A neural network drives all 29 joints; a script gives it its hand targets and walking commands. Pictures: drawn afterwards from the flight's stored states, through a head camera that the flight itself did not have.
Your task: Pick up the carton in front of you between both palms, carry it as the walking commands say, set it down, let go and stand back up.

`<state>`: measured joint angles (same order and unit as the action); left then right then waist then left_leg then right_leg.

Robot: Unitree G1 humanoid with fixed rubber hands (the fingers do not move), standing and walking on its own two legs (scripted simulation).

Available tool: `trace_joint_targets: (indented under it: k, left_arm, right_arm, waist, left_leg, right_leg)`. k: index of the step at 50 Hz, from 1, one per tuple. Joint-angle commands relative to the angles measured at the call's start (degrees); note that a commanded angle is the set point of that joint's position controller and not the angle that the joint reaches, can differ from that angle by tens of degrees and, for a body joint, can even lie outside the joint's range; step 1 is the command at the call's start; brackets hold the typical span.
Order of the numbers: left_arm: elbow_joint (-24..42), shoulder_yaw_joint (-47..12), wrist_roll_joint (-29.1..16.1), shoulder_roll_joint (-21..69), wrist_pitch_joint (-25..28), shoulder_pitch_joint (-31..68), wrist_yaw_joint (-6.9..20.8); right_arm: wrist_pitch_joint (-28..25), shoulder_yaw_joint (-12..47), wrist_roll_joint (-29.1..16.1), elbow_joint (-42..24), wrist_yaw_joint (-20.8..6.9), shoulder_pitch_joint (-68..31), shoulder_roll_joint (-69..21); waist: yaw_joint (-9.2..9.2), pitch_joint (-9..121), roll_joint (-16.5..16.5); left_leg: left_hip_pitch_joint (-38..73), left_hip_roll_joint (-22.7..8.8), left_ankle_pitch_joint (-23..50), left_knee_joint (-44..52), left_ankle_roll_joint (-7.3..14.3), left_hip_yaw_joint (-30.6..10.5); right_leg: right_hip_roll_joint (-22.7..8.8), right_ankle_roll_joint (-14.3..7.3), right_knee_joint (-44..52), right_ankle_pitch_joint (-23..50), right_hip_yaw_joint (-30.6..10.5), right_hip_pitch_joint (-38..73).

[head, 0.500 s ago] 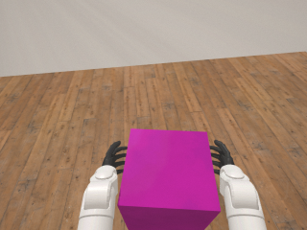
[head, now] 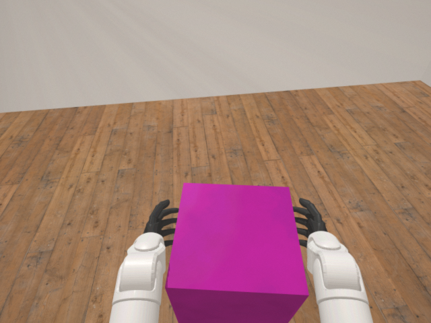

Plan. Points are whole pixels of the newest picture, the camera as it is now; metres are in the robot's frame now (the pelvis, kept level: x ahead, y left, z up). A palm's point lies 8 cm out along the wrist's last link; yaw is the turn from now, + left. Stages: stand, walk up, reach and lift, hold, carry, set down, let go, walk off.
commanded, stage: carry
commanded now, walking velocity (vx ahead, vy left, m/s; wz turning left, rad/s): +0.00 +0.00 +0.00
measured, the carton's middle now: (232, 260) +0.29 +0.00 -0.05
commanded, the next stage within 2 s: hold in 0.62 s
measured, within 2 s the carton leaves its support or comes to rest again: neither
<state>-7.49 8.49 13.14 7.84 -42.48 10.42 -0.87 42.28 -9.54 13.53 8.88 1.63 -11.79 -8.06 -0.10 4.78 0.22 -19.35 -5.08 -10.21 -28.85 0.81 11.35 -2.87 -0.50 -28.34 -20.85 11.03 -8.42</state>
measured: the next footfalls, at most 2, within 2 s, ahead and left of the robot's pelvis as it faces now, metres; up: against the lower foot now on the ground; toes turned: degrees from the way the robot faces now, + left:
none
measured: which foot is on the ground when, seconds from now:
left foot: down 0.00-1.00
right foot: down 0.00-1.00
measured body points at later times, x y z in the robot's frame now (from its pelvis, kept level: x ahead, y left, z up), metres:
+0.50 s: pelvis -0.02 +0.00 +0.00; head -0.03 +0.00 +0.45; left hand +0.28 +0.14 +0.03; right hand +0.28 -0.16 +0.03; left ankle +0.05 +0.11 -0.73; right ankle -0.06 -0.09 -0.73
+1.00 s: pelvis -0.03 +0.02 +0.01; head -0.06 +0.04 +0.46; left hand +0.29 +0.10 +0.04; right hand +0.22 -0.20 +0.04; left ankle +0.05 +0.14 -0.73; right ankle -0.06 -0.09 -0.73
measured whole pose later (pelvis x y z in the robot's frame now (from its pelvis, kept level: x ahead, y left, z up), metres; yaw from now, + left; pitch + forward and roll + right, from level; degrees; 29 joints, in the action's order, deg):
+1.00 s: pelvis -0.03 +0.02 +0.01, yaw -13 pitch -8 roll +0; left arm -11.1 9.3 16.5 8.3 -41.3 12.9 0.1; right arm 39.3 -12.1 14.4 13.4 0.6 -13.4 -8.4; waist -0.2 -3.6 1.9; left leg -5.4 -1.9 -6.5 -19.6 -1.1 1.1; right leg 0.5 -0.3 -21.8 -13.3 -1.3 -0.8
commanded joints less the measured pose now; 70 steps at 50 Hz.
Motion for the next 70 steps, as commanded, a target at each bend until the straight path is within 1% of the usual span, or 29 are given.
trace_joint_targets:
  k: [1,10,31,32,33,34,35,36,37,38,39,40,41,42,44,46,48,50,54,58,61,64,66,67,70]
  left_arm:
    - [3.5,-30.6,-13.4,50.0,1.9,24.7,12.1]
    - [3.7,-30.7,-13.3,49.9,1.9,24.4,12.0]
    - [3.7,-30.6,-13.3,49.9,1.9,24.2,12.1]
    - [6.2,-29.5,-13.1,49.8,1.9,16.6,12.1]
    - [8.3,-30.0,-13.1,46.3,2.9,19.6,12.1]
    - [8.4,-30.0,-13.0,47.0,3.2,20.5,12.2]
    - [9.1,-31.7,-13.9,46.0,3.5,22.3,12.9]
    - [9.1,-32.2,-13.9,47.3,3.9,23.2,13.2]
    - [8.9,-32.6,-13.9,47.6,4.1,23.8,13.2]
    - [8.4,-32.3,-13.6,47.1,4.3,24.2,13.4]
    - [7.7,-32.1,-13.1,47.6,4.3,23.5,13.1]
    - [6.7,-31.2,-12.5,48.0,4.3,22.9,12.8]
    - [5.5,-30.2,-11.8,48.1,4.2,22.2,12.5]
    - [3.9,-28.8,-11.0,48.4,4.1,21.3,12.4]
    - [1.1,-26.9,-9.5,49.2,4.0,20.9,12.1]
    - [-0.4,-25.7,-8.7,49.9,3.9,21.5,12.2]
    - [-1.0,-25.6,-8.7,50.8,3.7,22.9,12.6]
    - [-1.2,-26.0,-9.1,51.6,3.6,24.6,13.2]
    - [-1.1,-27.2,-10.0,52.9,3.4,27.5,14.3]
    - [-1.5,-27.7,-10.5,53.8,3.2,29.2,15.3]
    - [-3.2,-26.9,-10.6,55.1,3.2,32.0,15.4]
    - [-8.4,-23.0,-9.1,56.0,3.9,35.6,15.3]
    - [-13.5,-18.7,-7.3,55.8,5.0,38.3,15.2]
    - [-16.2,-16.2,-6.0,55.1,5.7,39.7,15.1]
    - [-22.7,-7.9,-1.3,50.6,7.8,42.7,13.7]
  right_arm:
    - [-1.6,31.2,-13.9,-3.0,-13.1,-22.9,-50.7]
    - [-1.6,31.4,-14.0,-3.3,-13.2,-22.8,-50.7]
    - [-1.6,31.3,-14.0,-3.4,-13.1,-22.7,-50.6]
    - [-2.3,29.0,-13.0,-0.9,-13.3,-16.4,-50.6]
    - [-4.0,27.8,-11.3,-1.2,-12.2,-15.5,-49.2]
    - [-4.6,26.8,-9.9,-1.2,-11.7,-15.8,-47.9]
    - [-5.3,24.7,-9.1,-0.1,-10.8,-14.2,-47.1]
    - [-5.6,25.4,-9.1,-0.8,-10.8,-15.8,-47.7]
    - [-5.7,25.9,-9.6,-1.0,-10.9,-16.9,-48.6]
    - [-5.9,26.2,-9.9,-0.5,-11.0,-17.7,-49.2]
    - [-5.7,27.9,-10.6,-1.7,-11.4,-19.9,-49.7]
    - [-5.4,29.0,-11.7,-2.1,-12.0,-21.2,-50.5]
    - [-5.1,29.8,-12.6,-2.2,-12.5,-22.7,-50.7]
    - [-4.8,30.3,-12.7,-1.8,-13.1,-23.4,-50.5]
    - [-4.5,30.3,-13.3,-0.7,-14.1,-25.5,-50.6]
    - [-4.4,29.6,-13.3,0.8,-14.9,-26.5,-50.8]
    - [-4.4,28.5,-12.8,2.3,-15.4,-27.0,-51.1]
    - [-4.5,27.2,-12.1,3.6,-15.6,-26.9,-51.5]
    - [-4.7,24.8,-10.8,5.4,-16.0,-26.6,-52.4]
    - [-4.8,23.5,-10.1,6.3,-16.5,-26.9,-53.2]
    - [-5.2,21.8,-9.1,7.5,-17.2,-29.8,-52.1]
    - [-6.7,18.4,-7.2,11.6,-18.4,-35.1,-50.7]
    - [-8.2,15.2,-5.4,15.8,-19.1,-39.5,-49.8]
    - [-9.0,13.3,-4.2,18.1,-19.2,-41.6,-49.3]
    - [-11.5,6.3,0.0,24.4,-18.2,-45.9,-47.1]
  waist:
    - [-0.09,11.2,-0.2]
    - [-0.06,11.8,-0.4]
    - [-0.01,12.2,-0.3]
    - [1.10,3.9,7.0]
    - [-1.11,5.6,6.8]
    - [-0.63,6.7,2.9]
    - [-2.72,7.8,3.2]
    - [-2.11,7.6,1.6]
    - [-2.49,8.0,0.5]
    - [-1.84,7.6,1.4]
    - [-0.73,6.8,0.4]
    - [0.19,7.0,0.7]
    - [1.28,7.1,1.2]
    - [2.29,5.6,1.6]
    - [3.01,3.8,2.3]
    - [3.20,2.5,2.4]
    - [2.67,2.1,2.1]
    - [1.71,2.2,1.6]
    - [-0.02,2.8,0.3]
    - [-0.64,3.6,-0.9]
    - [-1.10,3.3,-1.7]
    - [-0.79,2.0,-2.0]
    - [-0.03,1.2,-2.1]
    - [0.31,0.6,-1.7]
    - [1.64,-0.8,-1.1]
  left_leg:
    - [9.3,-5.2,11.6,2.5,0.2,-5.8]
    - [8.9,-5.3,11.4,2.6,0.1,-5.9]
    - [8.5,-5.4,11.7,2.1,-0.2,-5.7]
    - [28.0,11.3,19.8,3.3,1.8,-13.3]
    - [29.3,10.0,25.2,3.1,1.5,-15.7]
    - [24.3,10.0,25.9,4.2,0.9,-16.1]
    - [23.3,10.1,25.0,4.8,0.3,-16.4]
    - [23.3,10.5,22.9,5.4,-0.3,-15.7]
    - [23.0,11.1,21.9,5.8,-0.7,-15.3]
    - [22.7,11.0,18.5,6.5,-0.7,-15.3]
    - [21.6,11.4,16.7,7.0,-0.9,-14.5]
    - [21.6,11.8,15.7,7.3,-0.6,-14.4]
    - [21.8,11.9,13.1,7.7,-0.3,-14.2]
    - [20.5,11.8,11.7,8.3,-0.1,-14.1]
    - [22.7,11.8,8.9,8.6,0.5,-13.8]
    - [25.0,11.5,7.7,8.7,0.5,-13.5]
    - [27.3,11.3,7.4,8.7,0.4,-13.4]
    - [29.0,11.0,7.0,8.9,0.0,-13.3]
    - [30.3,10.2,4.8,9.6,-0.6,-13.8]
    - [29.9,9.2,2.0,10.4,-1.1,-14.5]
    - [29.3,8.5,-1.4,10.8,-1.6,-15.4]
    - [28.7,7.8,-6.8,10.5,-1.7,-16.4]
    - [28.7,7.4,-10.1,10.0,-1.5,-17.1]
    - [28.0,7.3,-11.3,9.6,-1.4,-17.5]
    - [25.0,7.1,-12.8,7.4,-0.9,-17.9]
  right_leg:
    - [-6.7,-0.3,5.8,11.9,-5.3,-2.9]
    - [-6.6,-0.6,5.4,11.4,-5.6,-3.5]
    - [-6.6,-0.9,4.7,12.9,-6.0,-4.3]
    - [4.5,-1.8,10.5,28.4,-18.0,-9.1]
    - [4.9,-2.0,10.2,30.5,-18.6,-7.4]
    - [5.3,-1.6,9.1,35.5,-19.1,1.0]
    - [5.3,-1.8,10.7,32.0,-18.5,5.2]
    - [5.5,-1.3,10.6,31.8,-18.3,5.3]
    - [5.7,-1.0,10.7,32.4,-18.1,6.6]
    - [5.9,-0.8,11.6,28.0,-17.7,7.3]
    - [6.1,-0.3,11.3,28.1,-17.4,7.5]
    - [6.2,0.3,11.0,28.6,-17.2,7.9]
    - [6.1,0.8,11.5,25.5,-17.0,7.1]
    - [6.3,1.1,11.4,24.4,-16.8,6.9]
    - [6.3,1.3,12.1,19.8,-16.6,2.4]
    - [6.2,0.9,13.0,16.1,-16.6,-1.3]
    - [6.2,0.4,13.8,13.5,-16.6,-4.2]
    - [6.3,-0.2,14.3,11.5,-16.5,-6.0]
    - [7.0,-1.3,14.4,8.0,-16.2,-7.2]
    - [7.7,-1.9,13.8,5.7,-15.7,-6.6]
    - [8.0,-2.4,13.0,3.3,-15.4,-6.9]
    - [7.9,-2.8,11.3,-0.1,-15.2,-9.2]
    - [7.6,-2.8,9.8,-2.1,-15.3,-11.8]
    - [7.6,-2.7,8.9,-2.6,-15.4,-13.1]
    - [7.8,-2.6,5.5,-3.4,-15.5,-17.0]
